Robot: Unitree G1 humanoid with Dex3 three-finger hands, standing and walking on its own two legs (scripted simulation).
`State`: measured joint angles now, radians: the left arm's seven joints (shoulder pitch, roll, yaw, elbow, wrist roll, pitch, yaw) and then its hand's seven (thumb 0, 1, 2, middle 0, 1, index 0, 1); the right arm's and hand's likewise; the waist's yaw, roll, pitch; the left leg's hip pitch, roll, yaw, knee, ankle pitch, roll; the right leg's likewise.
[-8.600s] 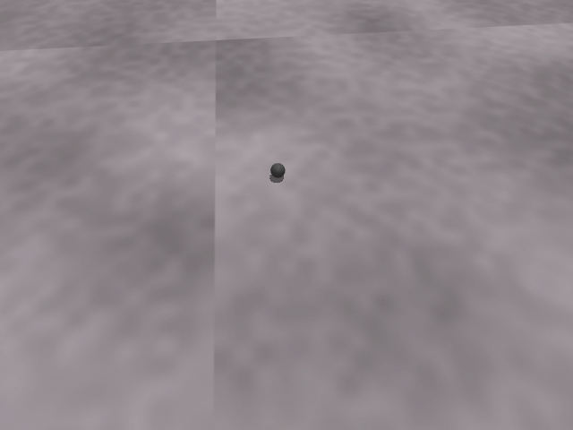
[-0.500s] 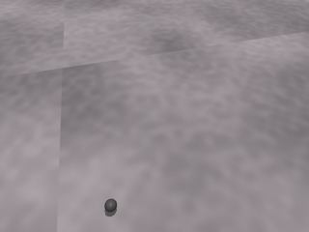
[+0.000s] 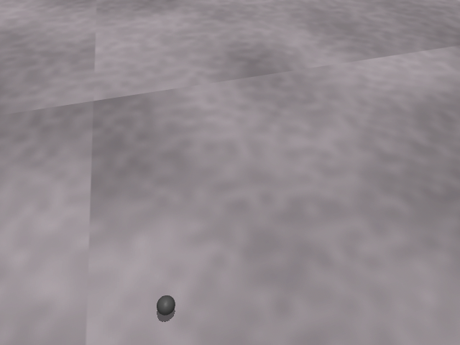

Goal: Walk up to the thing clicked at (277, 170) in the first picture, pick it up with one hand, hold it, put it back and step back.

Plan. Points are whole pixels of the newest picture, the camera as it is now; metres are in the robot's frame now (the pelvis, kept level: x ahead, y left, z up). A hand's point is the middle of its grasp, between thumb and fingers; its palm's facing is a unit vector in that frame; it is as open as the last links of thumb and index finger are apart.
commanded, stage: rise first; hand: left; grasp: from above
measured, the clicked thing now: (165, 305) +0.40 +0.26 -0.75
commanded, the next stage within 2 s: none
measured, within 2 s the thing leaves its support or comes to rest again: neither
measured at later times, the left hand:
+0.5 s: hand out of the picture +0.14 +0.26 -0.19, palm faces -0.08 -0.91 -0.41, open 12.1 cm
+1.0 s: hand out of the picture +0.12 +0.27 -0.25, palm faces -0.20 -0.84 -0.50, open 14.2 cm
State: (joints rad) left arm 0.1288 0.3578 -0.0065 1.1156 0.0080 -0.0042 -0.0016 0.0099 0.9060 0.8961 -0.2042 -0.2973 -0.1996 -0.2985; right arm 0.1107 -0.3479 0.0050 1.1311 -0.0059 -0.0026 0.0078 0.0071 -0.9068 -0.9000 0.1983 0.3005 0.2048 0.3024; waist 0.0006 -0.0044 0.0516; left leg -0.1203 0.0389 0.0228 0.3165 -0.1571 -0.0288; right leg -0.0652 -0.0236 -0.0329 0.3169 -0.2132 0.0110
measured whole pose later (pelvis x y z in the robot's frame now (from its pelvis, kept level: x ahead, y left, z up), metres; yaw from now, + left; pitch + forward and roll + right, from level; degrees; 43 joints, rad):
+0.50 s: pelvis -0.01 +0.01 -0.04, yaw +0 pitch +9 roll +0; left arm 0.02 0.33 0.15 0.91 0.18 0.09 0.00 0.01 -0.11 0.93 -0.10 -0.98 -0.11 -0.96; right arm 0.25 -0.24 -0.03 0.70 0.03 -0.03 -0.01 0.01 -0.91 -0.90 0.20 0.30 0.20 0.30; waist -0.03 0.00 -0.04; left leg -0.59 0.04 0.02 0.75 -0.33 -0.02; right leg -0.53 -0.03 -0.02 0.75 -0.39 0.02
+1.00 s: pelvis -0.02 +0.01 -0.11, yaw +0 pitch +20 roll -2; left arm 0.24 0.33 0.13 0.47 0.30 0.18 0.02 0.00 -0.52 0.98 -0.06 -1.06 -0.06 -1.06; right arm 0.17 -0.23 -0.03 0.55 0.00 -0.14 -0.01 0.01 -0.88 -0.90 0.20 0.30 0.20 0.30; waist -0.02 0.00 -0.12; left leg -1.03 0.06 -0.02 1.22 -0.53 -0.01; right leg -0.95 -0.02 -0.04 1.19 -0.58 0.02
